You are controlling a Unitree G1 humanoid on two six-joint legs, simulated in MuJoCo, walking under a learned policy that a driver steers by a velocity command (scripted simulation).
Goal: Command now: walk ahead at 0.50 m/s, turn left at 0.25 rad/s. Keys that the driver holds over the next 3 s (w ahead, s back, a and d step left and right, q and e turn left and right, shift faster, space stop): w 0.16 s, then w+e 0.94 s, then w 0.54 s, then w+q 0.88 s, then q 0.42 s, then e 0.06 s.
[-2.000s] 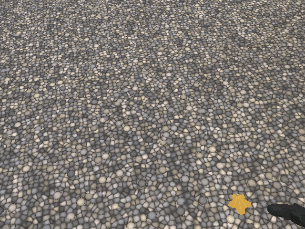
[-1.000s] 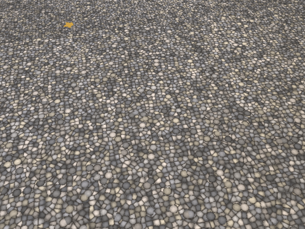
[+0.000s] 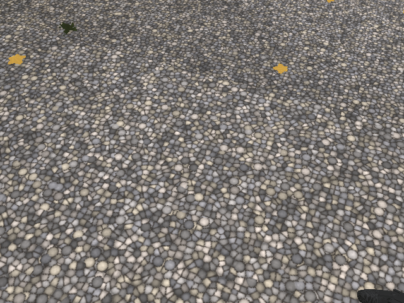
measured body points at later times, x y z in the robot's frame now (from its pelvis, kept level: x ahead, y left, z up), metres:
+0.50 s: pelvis +0.27 +0.04 +0.00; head +0.30 +0.04 +0.45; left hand +0.46 +0.28 -0.11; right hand +0.30 -0.24 -0.12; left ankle +0.19 +0.14 -0.74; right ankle +0.45 -0.13 -0.69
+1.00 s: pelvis +0.56 -0.05 +0.00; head +0.59 -0.08 +0.45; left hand +0.72 +0.20 -0.10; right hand +0.66 -0.36 -0.08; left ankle +0.80 +0.05 -0.69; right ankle +0.48 -0.11 -0.74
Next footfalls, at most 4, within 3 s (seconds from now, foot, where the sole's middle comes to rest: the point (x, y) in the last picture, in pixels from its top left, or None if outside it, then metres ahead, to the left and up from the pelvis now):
0.10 left None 0.23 0.14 -0.78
0.64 right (267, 291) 0.52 -0.12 -0.78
1.12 left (241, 201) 0.85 -0.02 -0.78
1.62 right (333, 189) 0.94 -0.37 -0.78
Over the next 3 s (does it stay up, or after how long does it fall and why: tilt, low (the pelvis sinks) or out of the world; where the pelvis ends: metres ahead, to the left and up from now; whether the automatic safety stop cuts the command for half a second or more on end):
stays up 1.48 -0.53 -0.18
